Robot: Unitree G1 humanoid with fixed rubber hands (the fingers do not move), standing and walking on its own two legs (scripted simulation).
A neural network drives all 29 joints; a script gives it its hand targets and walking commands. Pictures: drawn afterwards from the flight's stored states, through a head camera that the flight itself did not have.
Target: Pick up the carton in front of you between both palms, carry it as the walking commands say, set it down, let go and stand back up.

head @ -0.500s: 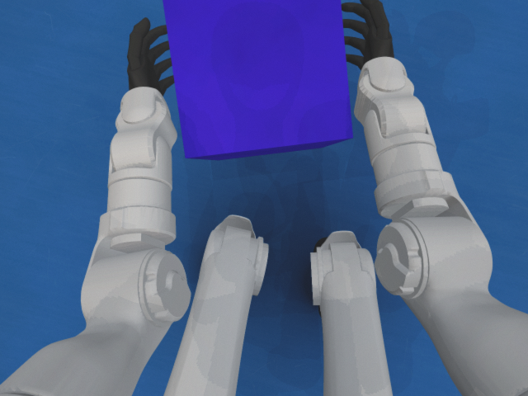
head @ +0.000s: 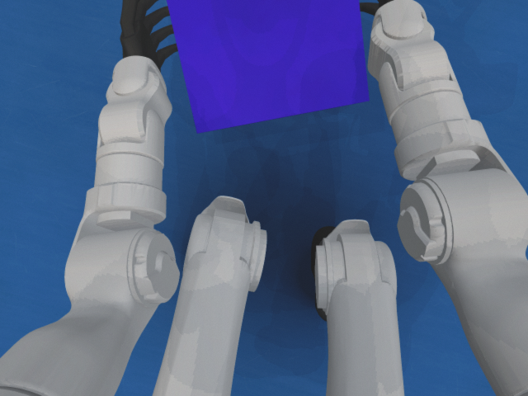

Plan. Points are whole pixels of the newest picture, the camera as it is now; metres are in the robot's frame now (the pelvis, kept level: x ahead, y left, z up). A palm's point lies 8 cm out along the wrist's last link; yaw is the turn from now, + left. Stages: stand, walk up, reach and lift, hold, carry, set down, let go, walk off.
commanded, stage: set down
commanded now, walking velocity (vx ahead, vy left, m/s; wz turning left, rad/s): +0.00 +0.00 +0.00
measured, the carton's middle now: (270, 50) +0.53 +0.07 -0.27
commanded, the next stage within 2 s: none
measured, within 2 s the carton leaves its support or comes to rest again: rests again in 0.16 s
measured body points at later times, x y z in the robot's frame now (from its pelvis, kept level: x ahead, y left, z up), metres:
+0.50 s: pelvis -0.01 +0.00 -0.01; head +0.34 +0.02 +0.26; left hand +0.48 +0.23 -0.17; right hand +0.56 -0.07 -0.17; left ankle +0.11 +0.14 -0.37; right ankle +0.09 -0.11 -0.37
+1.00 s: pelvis -0.01 -0.01 -0.03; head +0.35 +0.01 +0.25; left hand +0.49 +0.23 -0.19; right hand +0.57 -0.07 -0.19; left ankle +0.10 +0.14 -0.37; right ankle +0.09 -0.11 -0.37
